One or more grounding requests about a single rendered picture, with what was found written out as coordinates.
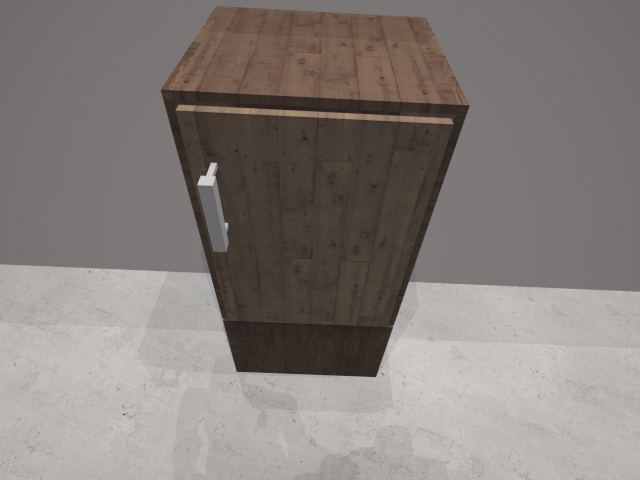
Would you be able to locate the handle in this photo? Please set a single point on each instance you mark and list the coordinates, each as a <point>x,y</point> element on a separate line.
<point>211,203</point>

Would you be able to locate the cupboard door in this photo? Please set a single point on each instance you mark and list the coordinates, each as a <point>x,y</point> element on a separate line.
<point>323,208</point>

